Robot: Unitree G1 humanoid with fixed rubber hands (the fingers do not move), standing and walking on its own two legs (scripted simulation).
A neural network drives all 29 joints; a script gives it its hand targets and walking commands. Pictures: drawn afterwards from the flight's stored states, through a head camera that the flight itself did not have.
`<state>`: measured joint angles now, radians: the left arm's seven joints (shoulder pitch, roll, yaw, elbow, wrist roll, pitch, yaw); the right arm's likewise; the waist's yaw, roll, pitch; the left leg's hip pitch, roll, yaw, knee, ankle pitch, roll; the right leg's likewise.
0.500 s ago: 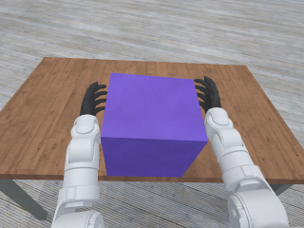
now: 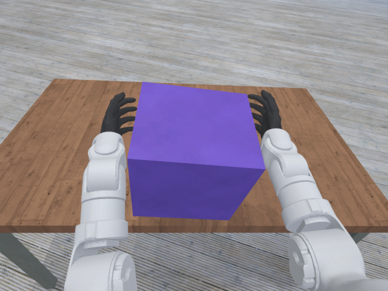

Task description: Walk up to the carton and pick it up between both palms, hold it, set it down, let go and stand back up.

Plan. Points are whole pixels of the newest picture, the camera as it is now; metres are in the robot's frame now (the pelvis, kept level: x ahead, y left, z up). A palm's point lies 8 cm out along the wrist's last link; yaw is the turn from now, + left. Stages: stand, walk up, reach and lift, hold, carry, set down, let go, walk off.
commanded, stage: reach and lift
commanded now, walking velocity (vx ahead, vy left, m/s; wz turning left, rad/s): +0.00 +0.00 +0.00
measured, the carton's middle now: (188, 156) +0.37 +0.00 +0.09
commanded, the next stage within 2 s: hold in 0.68 s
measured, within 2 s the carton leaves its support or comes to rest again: neither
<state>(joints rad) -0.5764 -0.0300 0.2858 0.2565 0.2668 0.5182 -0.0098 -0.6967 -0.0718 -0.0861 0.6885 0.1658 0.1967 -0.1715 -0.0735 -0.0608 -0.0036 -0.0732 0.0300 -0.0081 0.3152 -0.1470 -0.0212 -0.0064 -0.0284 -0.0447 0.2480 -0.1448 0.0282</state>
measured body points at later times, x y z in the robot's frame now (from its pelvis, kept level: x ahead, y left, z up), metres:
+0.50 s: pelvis +0.02 -0.01 +0.00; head -0.03 +0.01 +0.45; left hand +0.39 +0.15 +0.18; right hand +0.40 -0.17 +0.18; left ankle +0.02 +0.13 -0.75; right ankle +0.00 -0.14 -0.75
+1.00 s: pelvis +0.01 -0.01 +0.00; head -0.05 +0.02 +0.45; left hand +0.38 +0.16 +0.21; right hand +0.39 -0.16 +0.21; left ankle +0.02 +0.13 -0.75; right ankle +0.00 -0.14 -0.75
